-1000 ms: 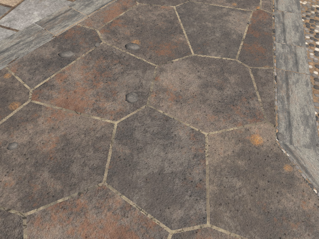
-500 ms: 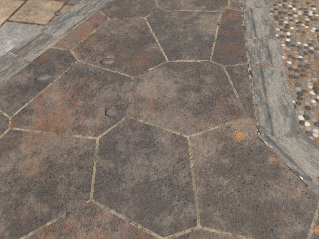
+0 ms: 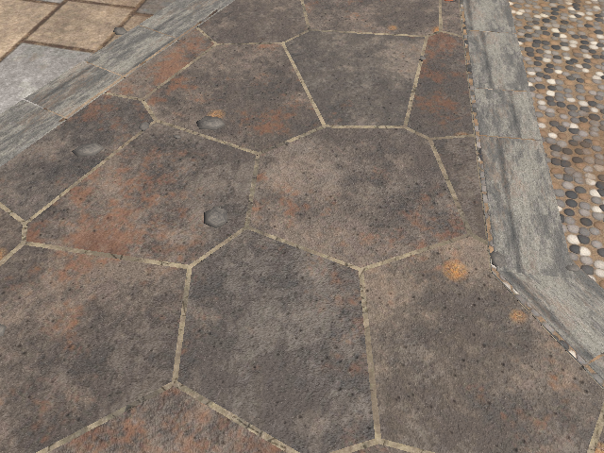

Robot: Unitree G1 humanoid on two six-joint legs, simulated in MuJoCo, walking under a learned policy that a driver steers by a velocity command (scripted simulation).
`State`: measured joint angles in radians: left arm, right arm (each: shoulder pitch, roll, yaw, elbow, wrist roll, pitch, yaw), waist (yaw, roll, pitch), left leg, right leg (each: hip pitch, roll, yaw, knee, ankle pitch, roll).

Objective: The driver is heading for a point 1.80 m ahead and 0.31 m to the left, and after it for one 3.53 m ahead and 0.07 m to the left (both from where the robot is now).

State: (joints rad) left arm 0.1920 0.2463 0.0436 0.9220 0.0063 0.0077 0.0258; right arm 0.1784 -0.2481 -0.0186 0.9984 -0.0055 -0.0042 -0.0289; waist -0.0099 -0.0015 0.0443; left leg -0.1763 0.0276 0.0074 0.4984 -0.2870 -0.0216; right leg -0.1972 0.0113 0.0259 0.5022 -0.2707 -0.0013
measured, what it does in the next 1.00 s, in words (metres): shifts its weight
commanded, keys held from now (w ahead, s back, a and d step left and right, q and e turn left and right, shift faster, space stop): no key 0.64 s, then w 0.36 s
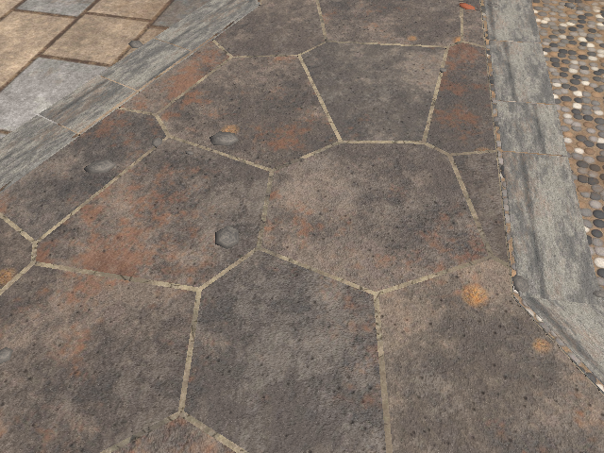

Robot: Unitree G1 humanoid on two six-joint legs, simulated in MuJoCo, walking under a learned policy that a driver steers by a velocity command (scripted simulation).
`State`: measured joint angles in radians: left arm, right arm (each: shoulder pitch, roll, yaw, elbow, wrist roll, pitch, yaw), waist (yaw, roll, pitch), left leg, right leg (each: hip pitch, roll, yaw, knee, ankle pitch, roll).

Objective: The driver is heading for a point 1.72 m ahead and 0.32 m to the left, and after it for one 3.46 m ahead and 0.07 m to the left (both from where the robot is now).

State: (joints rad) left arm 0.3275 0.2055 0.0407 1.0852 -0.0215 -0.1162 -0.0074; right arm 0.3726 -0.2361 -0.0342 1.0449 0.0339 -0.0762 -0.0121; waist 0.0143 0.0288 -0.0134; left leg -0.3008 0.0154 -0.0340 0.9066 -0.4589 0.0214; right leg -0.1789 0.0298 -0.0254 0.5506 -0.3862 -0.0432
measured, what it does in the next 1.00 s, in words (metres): walks ahead: left foot, then right foot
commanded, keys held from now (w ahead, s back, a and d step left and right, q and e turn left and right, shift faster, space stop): w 0.86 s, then w+q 0.14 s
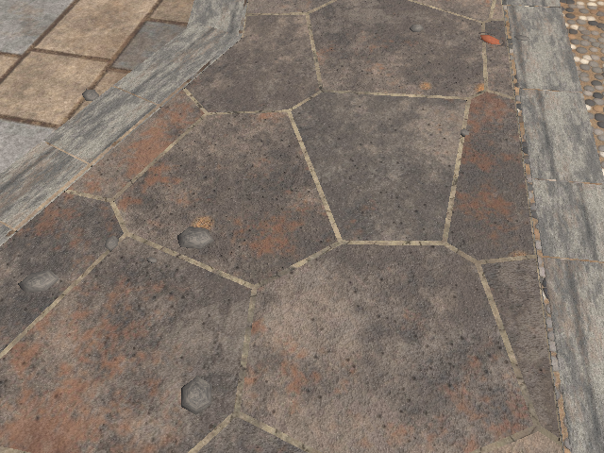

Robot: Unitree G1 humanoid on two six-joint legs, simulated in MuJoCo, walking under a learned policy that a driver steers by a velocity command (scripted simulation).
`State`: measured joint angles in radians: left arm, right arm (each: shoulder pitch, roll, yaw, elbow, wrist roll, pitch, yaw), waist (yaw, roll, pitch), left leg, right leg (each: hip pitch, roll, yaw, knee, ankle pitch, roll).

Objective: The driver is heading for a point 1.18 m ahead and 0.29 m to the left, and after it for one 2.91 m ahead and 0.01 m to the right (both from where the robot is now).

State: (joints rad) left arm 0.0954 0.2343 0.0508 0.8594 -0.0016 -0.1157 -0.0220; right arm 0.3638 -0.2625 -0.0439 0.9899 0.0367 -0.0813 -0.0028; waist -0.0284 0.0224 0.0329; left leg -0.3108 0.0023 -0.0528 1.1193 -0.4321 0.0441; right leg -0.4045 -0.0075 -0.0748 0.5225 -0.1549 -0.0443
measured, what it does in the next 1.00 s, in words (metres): walks ahead, turning left: left foot, then right foot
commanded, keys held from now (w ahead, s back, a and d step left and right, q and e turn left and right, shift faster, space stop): w+q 0.58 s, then w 0.42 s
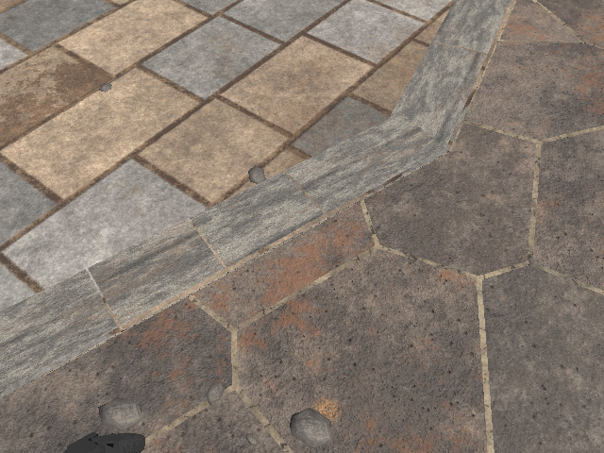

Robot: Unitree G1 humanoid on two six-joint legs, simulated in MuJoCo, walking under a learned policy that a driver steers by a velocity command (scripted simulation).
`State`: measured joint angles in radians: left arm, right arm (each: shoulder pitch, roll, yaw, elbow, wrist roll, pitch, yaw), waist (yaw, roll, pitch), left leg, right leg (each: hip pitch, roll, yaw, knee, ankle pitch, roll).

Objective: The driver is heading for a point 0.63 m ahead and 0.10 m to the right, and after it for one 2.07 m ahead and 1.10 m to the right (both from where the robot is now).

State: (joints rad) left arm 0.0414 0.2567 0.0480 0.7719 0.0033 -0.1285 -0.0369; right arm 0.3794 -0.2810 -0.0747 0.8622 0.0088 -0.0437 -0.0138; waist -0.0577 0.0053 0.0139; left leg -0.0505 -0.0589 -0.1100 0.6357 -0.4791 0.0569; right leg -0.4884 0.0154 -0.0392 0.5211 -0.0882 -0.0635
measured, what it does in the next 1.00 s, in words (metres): walks ahead, turning right: left foot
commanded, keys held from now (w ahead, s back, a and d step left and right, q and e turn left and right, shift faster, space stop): w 0.42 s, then w+e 0.40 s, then e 0.18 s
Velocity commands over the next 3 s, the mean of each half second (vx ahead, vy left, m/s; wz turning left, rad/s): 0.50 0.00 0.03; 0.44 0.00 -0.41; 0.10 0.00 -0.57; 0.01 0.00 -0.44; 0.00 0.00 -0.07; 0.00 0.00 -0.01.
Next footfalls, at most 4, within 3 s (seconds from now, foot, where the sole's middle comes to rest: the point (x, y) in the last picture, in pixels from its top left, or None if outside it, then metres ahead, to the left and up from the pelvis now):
0.52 left None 0.44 0.14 -0.76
1.02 right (359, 358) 0.67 -0.14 -0.76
1.50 left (272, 328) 0.76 0.06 -0.76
1.90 right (360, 403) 0.56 -0.13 -0.76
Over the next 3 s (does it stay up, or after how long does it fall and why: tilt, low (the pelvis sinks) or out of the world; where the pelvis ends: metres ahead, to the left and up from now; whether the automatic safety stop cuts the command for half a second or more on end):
stays up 0.62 -0.01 0.02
